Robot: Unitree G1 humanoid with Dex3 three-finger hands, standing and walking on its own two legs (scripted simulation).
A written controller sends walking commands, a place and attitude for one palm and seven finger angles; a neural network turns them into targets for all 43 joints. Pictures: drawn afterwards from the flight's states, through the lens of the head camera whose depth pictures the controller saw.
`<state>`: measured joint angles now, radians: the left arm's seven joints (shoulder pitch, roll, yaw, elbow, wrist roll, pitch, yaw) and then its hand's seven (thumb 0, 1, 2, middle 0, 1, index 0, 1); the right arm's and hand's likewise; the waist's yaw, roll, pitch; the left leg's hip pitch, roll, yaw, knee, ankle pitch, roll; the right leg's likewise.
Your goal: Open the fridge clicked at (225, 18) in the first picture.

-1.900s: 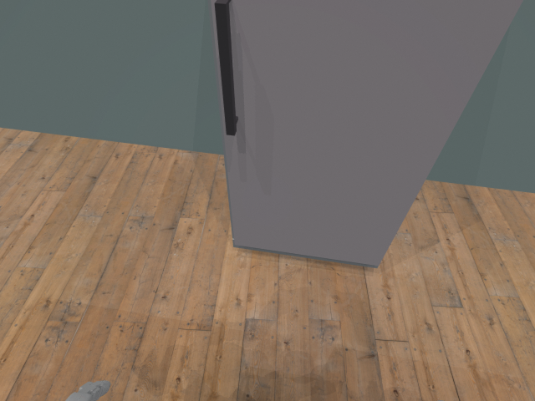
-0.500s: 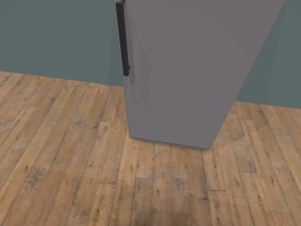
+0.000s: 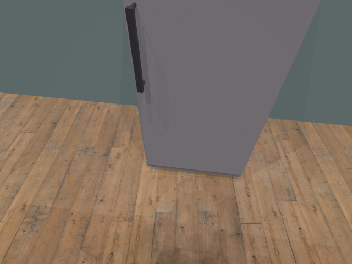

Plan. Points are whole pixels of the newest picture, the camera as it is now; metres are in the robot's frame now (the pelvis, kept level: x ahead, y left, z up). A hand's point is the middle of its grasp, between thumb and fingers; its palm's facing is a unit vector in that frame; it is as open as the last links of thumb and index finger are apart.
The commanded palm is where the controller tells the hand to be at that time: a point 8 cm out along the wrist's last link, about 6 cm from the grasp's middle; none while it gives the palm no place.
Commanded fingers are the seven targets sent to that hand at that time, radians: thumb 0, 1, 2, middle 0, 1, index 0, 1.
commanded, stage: take the last steps up to it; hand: left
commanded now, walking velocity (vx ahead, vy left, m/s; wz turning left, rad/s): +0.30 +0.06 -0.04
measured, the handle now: (137, 52) +0.77 +0.20 +0.10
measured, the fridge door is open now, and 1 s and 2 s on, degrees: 0 0 0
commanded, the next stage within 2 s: come to a stop and stand still in 0.62 s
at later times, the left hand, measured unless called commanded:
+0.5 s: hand (117, 229) +0.25 +0.19 -0.18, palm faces -0.08 -0.98 -0.16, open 7.4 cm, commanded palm none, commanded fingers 0.00 0.90 0.90 -0.20 -0.30 -0.20 -0.30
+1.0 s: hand (114, 213) +0.30 +0.22 -0.20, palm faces +0.06 -0.98 -0.18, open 7.3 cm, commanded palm none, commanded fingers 0.00 0.90 0.90 -0.20 -0.30 -0.20 -0.30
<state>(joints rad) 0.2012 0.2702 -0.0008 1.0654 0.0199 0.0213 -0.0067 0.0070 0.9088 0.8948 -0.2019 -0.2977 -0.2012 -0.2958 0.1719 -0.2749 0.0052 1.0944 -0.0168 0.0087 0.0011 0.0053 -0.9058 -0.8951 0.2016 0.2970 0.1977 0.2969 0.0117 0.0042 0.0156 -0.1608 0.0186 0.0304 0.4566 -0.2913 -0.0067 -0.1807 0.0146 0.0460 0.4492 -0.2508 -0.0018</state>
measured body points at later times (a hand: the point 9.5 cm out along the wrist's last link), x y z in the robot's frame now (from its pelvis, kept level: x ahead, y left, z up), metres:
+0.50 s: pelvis +0.15 +0.02 -0.01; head +0.20 +0.02 +0.43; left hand +0.25 +0.24 -0.17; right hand -0.02 -0.15 -0.15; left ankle -0.02 +0.12 -0.74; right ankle +0.25 -0.08 -0.72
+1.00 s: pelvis +0.28 +0.04 -0.01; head +0.31 +0.06 +0.44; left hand +0.30 +0.27 -0.18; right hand +0.36 -0.19 -0.15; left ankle +0.36 +0.15 -0.74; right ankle +0.25 -0.07 -0.72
